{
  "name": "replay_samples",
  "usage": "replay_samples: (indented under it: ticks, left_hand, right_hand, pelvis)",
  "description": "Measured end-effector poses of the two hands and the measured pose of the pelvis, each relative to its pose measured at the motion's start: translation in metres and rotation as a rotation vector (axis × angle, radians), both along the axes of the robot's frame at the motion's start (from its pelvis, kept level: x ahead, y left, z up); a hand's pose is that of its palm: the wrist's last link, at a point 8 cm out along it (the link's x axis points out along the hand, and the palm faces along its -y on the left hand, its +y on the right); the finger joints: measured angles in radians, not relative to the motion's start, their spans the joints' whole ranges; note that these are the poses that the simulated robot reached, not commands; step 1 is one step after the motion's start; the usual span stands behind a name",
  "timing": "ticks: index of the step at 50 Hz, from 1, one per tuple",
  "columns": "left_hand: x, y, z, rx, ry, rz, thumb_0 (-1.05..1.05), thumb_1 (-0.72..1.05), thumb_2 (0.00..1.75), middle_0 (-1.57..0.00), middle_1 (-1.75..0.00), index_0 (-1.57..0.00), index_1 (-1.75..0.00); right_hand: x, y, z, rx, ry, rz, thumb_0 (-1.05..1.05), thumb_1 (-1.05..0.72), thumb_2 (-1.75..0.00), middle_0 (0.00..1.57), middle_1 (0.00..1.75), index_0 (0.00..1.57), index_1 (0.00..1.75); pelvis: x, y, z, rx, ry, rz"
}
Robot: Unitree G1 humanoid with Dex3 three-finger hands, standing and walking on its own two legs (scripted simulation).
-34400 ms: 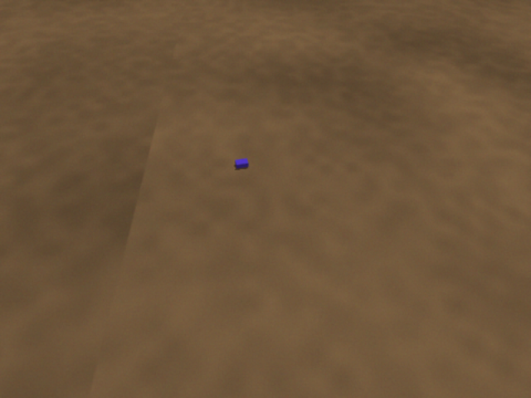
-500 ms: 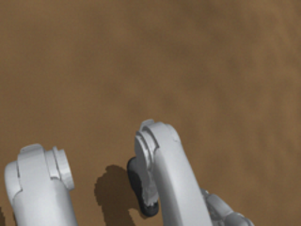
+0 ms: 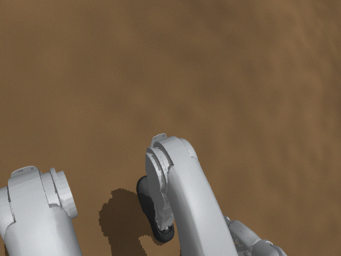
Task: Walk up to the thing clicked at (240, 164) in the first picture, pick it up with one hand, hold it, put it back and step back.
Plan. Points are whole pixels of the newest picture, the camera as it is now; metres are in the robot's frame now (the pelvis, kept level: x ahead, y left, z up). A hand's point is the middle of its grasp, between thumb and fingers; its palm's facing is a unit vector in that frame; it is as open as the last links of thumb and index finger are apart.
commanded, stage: open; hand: left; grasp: from above
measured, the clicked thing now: out of the picture +0.40 +0.34 -0.28
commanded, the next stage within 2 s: withdraw in 0.86 s
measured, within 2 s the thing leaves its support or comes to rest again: neither
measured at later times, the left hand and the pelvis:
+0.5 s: hand out of the picture +0.39 +0.33 -0.24, palm faces -0.43 -0.19 -0.88, open 10.5 cm; pelvis +0.00 +0.00 +0.00, yaw +0 degrees
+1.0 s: hand out of the picture +0.40 +0.33 -0.25, palm faces -0.43 -0.19 -0.88, open 12.0 cm; pelvis +0.00 +0.00 +0.00, yaw +0 degrees
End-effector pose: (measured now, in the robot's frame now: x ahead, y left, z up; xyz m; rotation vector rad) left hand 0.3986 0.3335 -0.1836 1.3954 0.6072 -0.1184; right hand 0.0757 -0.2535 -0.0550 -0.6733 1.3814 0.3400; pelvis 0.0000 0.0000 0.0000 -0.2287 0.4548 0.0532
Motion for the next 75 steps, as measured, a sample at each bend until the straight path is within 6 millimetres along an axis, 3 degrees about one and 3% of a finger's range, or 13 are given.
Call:
replay_samples:
  ticks: [16, 30, 39, 55, 60, 65, 70, 75]
  left_hand:
    - [-0.001, -0.001, -0.002, 0.006, 0.007, -0.010, 0.00, 0.19, 0.38, -0.85, -0.45, -0.71, -0.36]
    - [-0.002, -0.001, -0.004, 0.002, 0.012, -0.010, 0.00, -0.01, 0.56, -0.71, -0.68, -0.53, -0.55]
    - [-0.004, -0.002, -0.005, 0.008, 0.015, -0.014, 0.00, -0.09, 0.63, -0.61, -0.76, -0.45, -0.64]
    - [0.008, 0.008, -0.005, 0.010, -0.011, 0.023, 0.00, -0.18, 0.72, -0.38, -0.74, -0.37, -0.73]
    - [0.018, 0.017, 0.023, 0.032, -0.093, -0.016, 0.00, -0.20, 0.74, -0.36, -0.74, -0.36, -0.73]
    - [0.020, 0.026, 0.078, 0.081, -0.158, -0.030, 0.00, -0.21, 0.75, -0.35, -0.74, -0.35, -0.73]
    - [0.010, 0.032, 0.129, 0.131, -0.103, 0.001, 0.00, -0.22, 0.76, -0.34, -0.74, -0.34, -0.74]
    - [-0.001, 0.027, 0.160, 0.105, -0.002, 0.012, 0.00, -0.24, 0.79, -0.32, -0.76, -0.32, -0.76]
  right_hand:
    - [0.000, -0.001, 0.003, 0.004, 0.001, 0.012, 0.00, -0.90, -0.90, 0.20, 0.30, 0.20, 0.30]
    - [0.006, -0.001, 0.005, 0.007, -0.015, 0.022, 0.00, -0.90, -0.90, 0.20, 0.30, 0.20, 0.30]
    - [0.004, -0.003, 0.005, 0.011, -0.010, 0.026, 0.00, -0.90, -0.90, 0.20, 0.30, 0.20, 0.30]
    - [0.001, -0.002, 0.008, 0.004, 0.018, 0.008, 0.00, -0.90, -0.90, 0.20, 0.30, 0.20, 0.30]
    - [0.008, -0.001, 0.004, 0.022, 0.006, -0.019, 0.00, -0.90, -0.90, 0.20, 0.30, 0.20, 0.30]
    - [0.026, 0.000, -0.003, 0.064, -0.052, -0.097, 0.00, -0.90, -0.90, 0.20, 0.30, 0.20, 0.30]
    - [0.048, 0.003, -0.003, 0.120, -0.127, -0.161, 0.00, -0.90, -0.90, 0.20, 0.30, 0.20, 0.30]
    - [0.056, 0.002, 0.007, 0.137, -0.172, -0.189, 0.00, -0.91, -0.90, 0.20, 0.30, 0.20, 0.30]
  pelvis:
    - [-0.001, 0.000, 0.001, -0.002, -0.002, -0.003]
    - [-0.001, 0.001, 0.001, -0.004, -0.007, -0.002]
    - [-0.001, 0.000, 0.001, 0.000, -0.010, -0.001]
    - [0.002, 0.001, 0.003, -0.009, 0.010, -0.001]
    - [0.005, 0.000, 0.006, -0.008, 0.032, 0.006]
    - [0.008, 0.000, 0.014, 0.004, 0.078, 0.020]
    - [0.003, -0.001, 0.032, 0.031, 0.104, 0.038]
    - [-0.005, -0.005, 0.052, 0.062, 0.105, 0.056]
